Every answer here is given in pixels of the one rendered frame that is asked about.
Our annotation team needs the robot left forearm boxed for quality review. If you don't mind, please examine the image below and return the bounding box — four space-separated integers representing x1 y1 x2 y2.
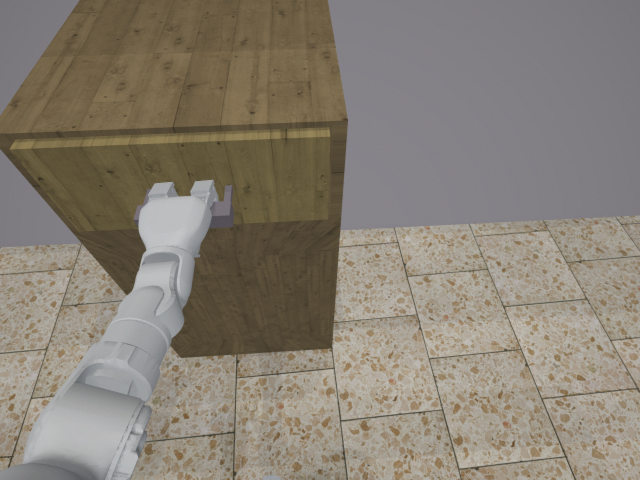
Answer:
23 246 195 464

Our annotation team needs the handle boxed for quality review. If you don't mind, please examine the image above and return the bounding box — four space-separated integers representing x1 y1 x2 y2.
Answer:
134 185 234 228

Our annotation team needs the drawer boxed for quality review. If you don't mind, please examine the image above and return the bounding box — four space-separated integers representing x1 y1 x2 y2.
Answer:
9 127 330 232

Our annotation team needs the left robot hand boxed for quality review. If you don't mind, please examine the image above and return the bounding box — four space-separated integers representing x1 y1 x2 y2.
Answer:
138 180 219 258

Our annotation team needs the cabinet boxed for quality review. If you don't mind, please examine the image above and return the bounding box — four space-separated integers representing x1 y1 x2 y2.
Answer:
0 0 348 358

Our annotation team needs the robot left upper arm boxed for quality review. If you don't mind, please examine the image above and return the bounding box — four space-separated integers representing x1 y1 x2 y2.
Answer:
0 382 152 480

